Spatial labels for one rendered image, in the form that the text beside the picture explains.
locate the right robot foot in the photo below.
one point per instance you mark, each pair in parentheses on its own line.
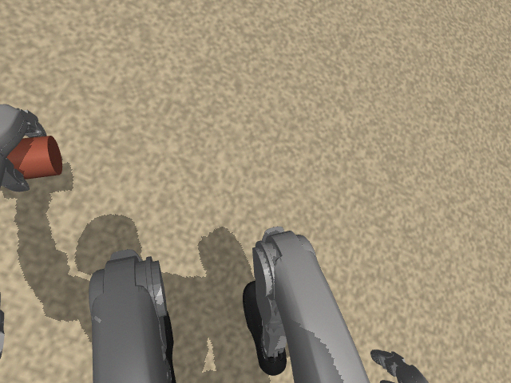
(270,365)

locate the left robot hand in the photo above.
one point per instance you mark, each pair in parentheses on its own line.
(14,125)

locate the bottle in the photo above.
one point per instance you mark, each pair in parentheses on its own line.
(37,157)

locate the right robot hand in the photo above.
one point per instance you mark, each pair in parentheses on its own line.
(396,366)

